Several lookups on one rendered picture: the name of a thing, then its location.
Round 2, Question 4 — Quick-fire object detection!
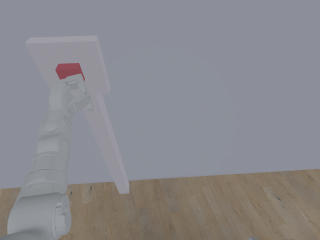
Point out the left robot upper arm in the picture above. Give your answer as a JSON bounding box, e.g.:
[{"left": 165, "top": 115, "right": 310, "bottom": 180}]
[{"left": 0, "top": 192, "right": 72, "bottom": 240}]

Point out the robot left hand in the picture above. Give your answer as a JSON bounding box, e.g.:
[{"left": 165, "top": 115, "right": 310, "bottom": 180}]
[{"left": 48, "top": 73, "right": 94, "bottom": 119}]

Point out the robot left forearm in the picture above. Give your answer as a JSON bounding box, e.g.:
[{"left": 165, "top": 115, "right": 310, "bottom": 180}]
[{"left": 7, "top": 110, "right": 73, "bottom": 235}]

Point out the panel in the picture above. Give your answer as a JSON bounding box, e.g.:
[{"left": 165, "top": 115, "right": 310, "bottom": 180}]
[{"left": 24, "top": 35, "right": 130, "bottom": 194}]

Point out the button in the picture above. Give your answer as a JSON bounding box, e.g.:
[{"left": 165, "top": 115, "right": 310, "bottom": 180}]
[{"left": 55, "top": 63, "right": 85, "bottom": 81}]

